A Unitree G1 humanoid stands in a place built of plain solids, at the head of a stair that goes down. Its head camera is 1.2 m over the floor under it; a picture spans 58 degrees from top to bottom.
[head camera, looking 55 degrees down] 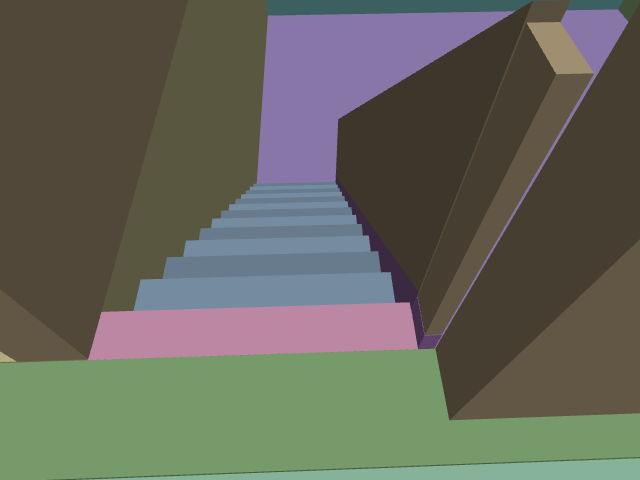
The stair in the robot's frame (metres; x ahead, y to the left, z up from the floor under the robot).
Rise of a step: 0.21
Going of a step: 0.23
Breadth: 0.94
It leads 2 degrees to the left of straight ahead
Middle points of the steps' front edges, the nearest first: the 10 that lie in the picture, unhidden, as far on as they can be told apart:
0.59 0.19 0.00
0.82 0.20 -0.20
1.05 0.21 -0.41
1.29 0.22 -0.62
1.52 0.22 -0.82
1.75 0.23 -1.03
1.98 0.24 -1.24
2.21 0.25 -1.44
2.44 0.26 -1.65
2.68 0.26 -1.85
